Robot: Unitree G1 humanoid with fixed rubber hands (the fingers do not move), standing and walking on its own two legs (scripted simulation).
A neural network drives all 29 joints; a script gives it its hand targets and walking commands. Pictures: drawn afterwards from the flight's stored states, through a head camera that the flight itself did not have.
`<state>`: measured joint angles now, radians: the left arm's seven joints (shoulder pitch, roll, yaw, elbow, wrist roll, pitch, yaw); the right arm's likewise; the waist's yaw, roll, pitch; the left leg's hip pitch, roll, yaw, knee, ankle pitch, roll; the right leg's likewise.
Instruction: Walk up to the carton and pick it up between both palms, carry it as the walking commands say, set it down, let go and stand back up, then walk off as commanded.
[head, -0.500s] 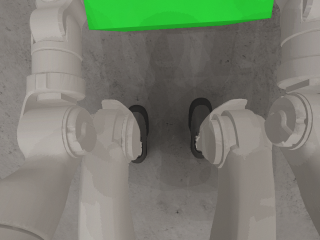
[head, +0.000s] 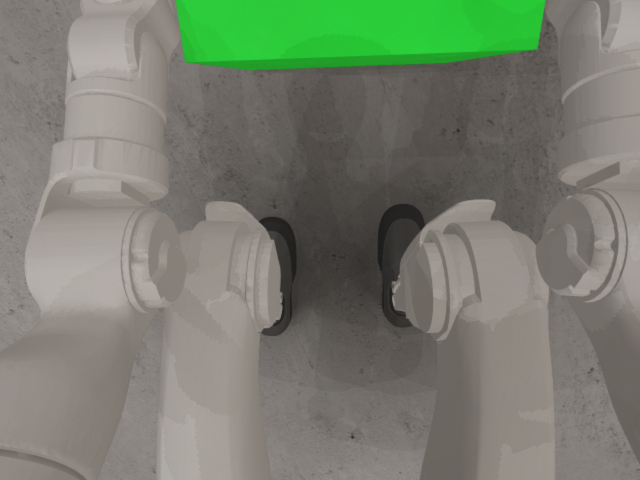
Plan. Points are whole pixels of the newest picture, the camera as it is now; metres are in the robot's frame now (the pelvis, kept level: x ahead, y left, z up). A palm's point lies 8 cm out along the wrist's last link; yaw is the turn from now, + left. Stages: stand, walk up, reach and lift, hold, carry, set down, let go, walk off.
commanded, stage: set down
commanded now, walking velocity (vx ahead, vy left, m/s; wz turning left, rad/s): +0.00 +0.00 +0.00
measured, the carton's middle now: out of the picture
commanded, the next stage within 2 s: none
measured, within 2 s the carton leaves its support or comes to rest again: neither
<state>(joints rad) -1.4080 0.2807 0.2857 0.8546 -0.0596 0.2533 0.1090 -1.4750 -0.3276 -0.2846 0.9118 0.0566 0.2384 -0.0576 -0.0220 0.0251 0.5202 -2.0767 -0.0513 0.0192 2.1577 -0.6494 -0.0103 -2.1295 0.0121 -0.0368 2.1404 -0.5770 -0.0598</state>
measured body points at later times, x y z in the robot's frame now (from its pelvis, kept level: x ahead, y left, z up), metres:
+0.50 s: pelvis +0.00 +0.00 -0.01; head +0.38 -0.02 +0.21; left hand +0.55 +0.16 -0.20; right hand +0.56 -0.20 -0.20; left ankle +0.10 +0.12 -0.36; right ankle +0.12 -0.10 -0.36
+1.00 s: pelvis +0.00 +0.00 -0.02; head +0.38 -0.02 +0.21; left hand +0.56 +0.16 -0.21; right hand +0.56 -0.20 -0.20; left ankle +0.10 +0.12 -0.36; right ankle +0.12 -0.10 -0.36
